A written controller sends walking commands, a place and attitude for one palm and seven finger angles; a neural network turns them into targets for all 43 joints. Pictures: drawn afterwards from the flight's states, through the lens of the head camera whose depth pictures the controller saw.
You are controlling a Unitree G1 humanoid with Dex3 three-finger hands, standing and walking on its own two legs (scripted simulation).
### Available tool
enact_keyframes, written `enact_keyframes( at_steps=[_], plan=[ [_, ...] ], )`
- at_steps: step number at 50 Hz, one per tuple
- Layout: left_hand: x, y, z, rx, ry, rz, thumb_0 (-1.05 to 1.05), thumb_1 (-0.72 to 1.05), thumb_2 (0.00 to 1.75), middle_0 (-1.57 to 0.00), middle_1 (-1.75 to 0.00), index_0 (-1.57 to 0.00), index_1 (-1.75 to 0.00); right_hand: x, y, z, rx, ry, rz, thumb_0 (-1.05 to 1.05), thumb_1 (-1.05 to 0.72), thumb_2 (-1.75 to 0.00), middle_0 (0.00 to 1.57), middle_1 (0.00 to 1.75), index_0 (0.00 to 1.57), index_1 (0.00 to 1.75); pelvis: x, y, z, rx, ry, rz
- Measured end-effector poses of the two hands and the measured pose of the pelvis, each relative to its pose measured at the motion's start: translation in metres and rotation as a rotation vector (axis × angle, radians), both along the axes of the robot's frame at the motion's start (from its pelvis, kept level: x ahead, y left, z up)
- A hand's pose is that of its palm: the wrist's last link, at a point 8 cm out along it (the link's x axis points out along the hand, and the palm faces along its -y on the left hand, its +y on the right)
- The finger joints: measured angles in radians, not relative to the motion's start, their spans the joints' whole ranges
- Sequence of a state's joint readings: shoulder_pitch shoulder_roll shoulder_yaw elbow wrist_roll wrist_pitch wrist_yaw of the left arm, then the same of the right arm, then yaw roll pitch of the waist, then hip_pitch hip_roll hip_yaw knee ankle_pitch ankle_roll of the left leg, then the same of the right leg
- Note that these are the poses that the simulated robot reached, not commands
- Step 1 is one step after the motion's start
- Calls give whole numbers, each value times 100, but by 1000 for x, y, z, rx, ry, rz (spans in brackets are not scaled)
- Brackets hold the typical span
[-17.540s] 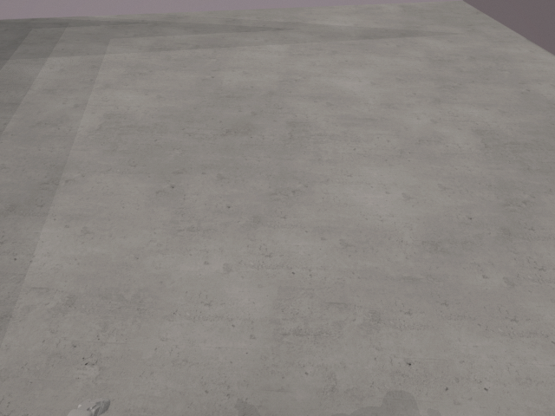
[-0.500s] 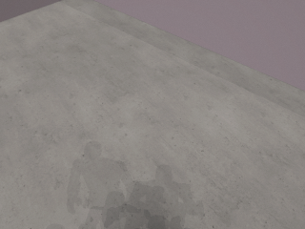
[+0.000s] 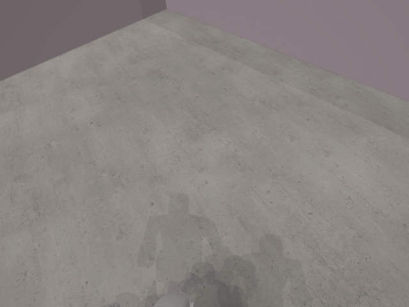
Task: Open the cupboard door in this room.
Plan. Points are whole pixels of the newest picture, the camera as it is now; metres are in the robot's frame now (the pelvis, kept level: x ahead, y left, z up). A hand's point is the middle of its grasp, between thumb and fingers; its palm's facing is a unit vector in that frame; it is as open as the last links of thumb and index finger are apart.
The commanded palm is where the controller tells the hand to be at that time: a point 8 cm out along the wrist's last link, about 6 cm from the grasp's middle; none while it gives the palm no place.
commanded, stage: turn or walk to find it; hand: left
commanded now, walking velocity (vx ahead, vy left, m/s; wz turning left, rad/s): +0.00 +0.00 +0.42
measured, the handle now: out of the picture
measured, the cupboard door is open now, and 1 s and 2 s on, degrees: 0 0 0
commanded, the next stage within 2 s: none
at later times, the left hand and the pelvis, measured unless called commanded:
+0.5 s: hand out of the picture -0.04 +0.26 -0.17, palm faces +0.27 -0.93 -0.25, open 7.4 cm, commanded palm none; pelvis -0.02 +0.04 +0.00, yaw +12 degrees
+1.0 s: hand out of the picture -0.05 +0.18 -0.15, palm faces +0.44 -0.86 -0.27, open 7.4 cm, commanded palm none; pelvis -0.03 -0.02 +0.00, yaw +26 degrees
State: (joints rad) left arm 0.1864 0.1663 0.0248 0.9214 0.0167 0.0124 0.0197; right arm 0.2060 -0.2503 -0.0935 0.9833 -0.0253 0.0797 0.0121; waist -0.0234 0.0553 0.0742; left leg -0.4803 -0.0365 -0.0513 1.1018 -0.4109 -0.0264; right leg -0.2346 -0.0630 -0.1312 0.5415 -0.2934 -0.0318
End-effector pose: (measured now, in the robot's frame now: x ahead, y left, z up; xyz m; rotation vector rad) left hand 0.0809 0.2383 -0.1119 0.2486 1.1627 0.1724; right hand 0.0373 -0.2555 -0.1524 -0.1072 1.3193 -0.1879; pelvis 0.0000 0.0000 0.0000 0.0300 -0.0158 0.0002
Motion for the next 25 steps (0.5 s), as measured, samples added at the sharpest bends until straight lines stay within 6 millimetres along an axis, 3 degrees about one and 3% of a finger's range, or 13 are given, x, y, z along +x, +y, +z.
enact_keyframes(
  at_steps=[8, 18, 21, 25],
  plan=[
    [-51, 1, -7, -29, 72, 105, 0, 90, 90, -21, -30, -20, -30, 4, -1, 8, -24, 63, 92, 1, -91, -90, 20, 30, 20, 30, -5, 0, 4, 6, 10, 82],
    [-129, 50, -43, -62, 185, 267, 0, 90, 90, -21, -30, -20, -30, 65, 52, 19, -78, -86, 262, 1, -91, -90, 20, 30, 20, 30, -19, 33, -12, -21, 10, 168],
    [-137, 61, -40, -59, 203, 296, 0, 91, 90, -20, -30, -20, -30, 73, 67, 28, -80, -121, 293, 0, -91, -89, 20, 30, 20, 30, -22, 38, -6, -32, 4, 187],
    [-134, 68, -29, -55, 154, 316, 0, 91, 90, -20, -30, -20, -30, 77, 79, 32, -65, -131, 327, 0, -91, -89, 20, 30, 20, 30, -25, 41, 1, -38, 2, 217]
  ],
)
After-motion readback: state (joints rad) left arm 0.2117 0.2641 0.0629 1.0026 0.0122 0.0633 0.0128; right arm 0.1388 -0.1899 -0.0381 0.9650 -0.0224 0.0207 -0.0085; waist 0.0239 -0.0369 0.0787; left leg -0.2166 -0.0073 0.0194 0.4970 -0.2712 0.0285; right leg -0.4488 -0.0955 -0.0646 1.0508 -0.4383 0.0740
